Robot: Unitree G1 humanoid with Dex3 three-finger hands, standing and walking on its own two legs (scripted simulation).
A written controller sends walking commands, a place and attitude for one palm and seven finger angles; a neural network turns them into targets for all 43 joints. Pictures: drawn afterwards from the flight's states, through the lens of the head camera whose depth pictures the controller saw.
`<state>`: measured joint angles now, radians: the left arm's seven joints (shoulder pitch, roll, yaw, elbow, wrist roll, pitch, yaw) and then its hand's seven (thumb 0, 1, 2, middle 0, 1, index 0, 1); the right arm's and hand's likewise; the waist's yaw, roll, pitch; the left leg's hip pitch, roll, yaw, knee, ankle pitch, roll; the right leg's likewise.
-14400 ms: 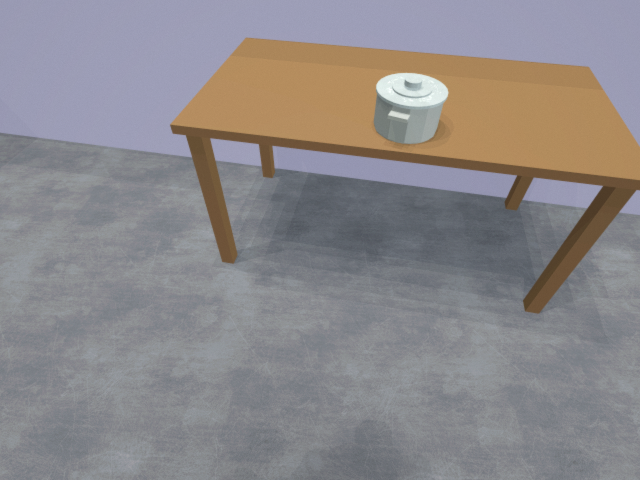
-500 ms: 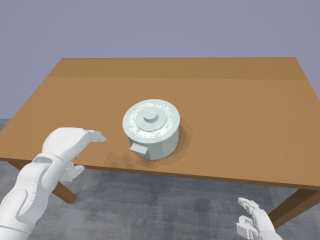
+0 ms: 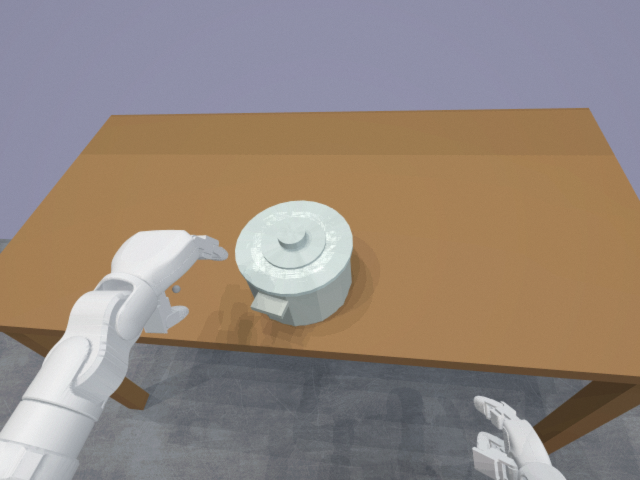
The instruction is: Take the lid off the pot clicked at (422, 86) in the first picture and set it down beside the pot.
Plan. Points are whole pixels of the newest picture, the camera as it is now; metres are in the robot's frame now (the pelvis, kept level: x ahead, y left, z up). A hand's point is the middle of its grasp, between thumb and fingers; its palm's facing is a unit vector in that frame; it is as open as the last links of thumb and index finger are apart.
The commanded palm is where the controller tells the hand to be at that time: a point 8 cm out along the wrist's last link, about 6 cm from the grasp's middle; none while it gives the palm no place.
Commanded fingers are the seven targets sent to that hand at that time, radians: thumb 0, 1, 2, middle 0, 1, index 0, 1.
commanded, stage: move the open hand above the knob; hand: left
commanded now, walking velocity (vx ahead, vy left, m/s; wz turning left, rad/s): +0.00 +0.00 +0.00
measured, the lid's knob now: (291, 235) +0.46 +0.09 +0.01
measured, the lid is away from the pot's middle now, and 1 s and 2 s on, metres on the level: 0.00 0.00 0.00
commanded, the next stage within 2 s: none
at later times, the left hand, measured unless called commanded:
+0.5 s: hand (213, 254) +0.37 +0.17 +0.08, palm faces -0.21 -0.06 -0.98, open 10.1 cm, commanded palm +0.35 +0.16 +0.14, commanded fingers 0.00 -0.26 1.33 -0.82 -0.08 -0.82 -0.08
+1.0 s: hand (265, 232) +0.41 +0.11 +0.08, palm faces -0.25 -0.02 -0.97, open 10.1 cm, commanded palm +0.40 +0.11 +0.14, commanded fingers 0.00 -0.26 1.33 -0.82 -0.08 -0.82 -0.08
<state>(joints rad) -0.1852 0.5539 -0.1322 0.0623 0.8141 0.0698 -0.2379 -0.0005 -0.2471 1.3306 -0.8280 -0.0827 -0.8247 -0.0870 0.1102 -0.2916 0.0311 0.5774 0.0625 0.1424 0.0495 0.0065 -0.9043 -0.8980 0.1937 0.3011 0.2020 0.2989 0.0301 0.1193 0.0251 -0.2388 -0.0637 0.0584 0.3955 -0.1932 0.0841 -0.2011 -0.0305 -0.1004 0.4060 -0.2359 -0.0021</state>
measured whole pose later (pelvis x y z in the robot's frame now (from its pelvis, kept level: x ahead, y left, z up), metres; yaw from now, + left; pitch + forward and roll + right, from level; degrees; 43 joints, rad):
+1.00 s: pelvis +0.01 -0.02 +0.00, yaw -1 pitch +4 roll +1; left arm -0.57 0.43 -0.33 0.36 0.85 0.18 -0.21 0.00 -0.25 1.33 -0.83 -0.08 -0.83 -0.09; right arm 0.10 -0.29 0.04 0.63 0.08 0.19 0.02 0.01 -0.91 -0.90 0.19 0.30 0.20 0.30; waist -0.01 0.10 0.00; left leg -0.28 -0.04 0.06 0.44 -0.23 0.06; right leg -0.26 -0.01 -0.09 0.48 -0.28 -0.03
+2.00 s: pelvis +0.01 -0.01 +0.00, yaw -1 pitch +6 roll +0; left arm -0.72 0.34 -0.35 0.58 0.87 0.23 -0.16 0.00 -0.25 1.33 -0.83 -0.08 -0.83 -0.09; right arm 0.13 -0.27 0.03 0.65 0.09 0.21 0.03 0.00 -0.91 -0.90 0.19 0.30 0.20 0.30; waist -0.02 0.09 -0.04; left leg -0.32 -0.05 0.07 0.45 -0.23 0.07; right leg -0.31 -0.02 -0.08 0.49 -0.28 -0.02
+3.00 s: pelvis +0.01 -0.02 -0.01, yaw -2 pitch +7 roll +0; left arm -0.69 0.31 -0.34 0.71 0.89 0.19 -0.09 0.00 -0.25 1.33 -0.82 -0.08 -0.83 -0.09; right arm 0.14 -0.27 0.02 0.65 0.09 0.21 0.01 0.00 -0.91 -0.90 0.19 0.30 0.20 0.30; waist -0.03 0.08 -0.05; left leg -0.36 -0.04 0.08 0.48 -0.25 0.06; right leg -0.34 -0.01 -0.07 0.50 -0.29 -0.03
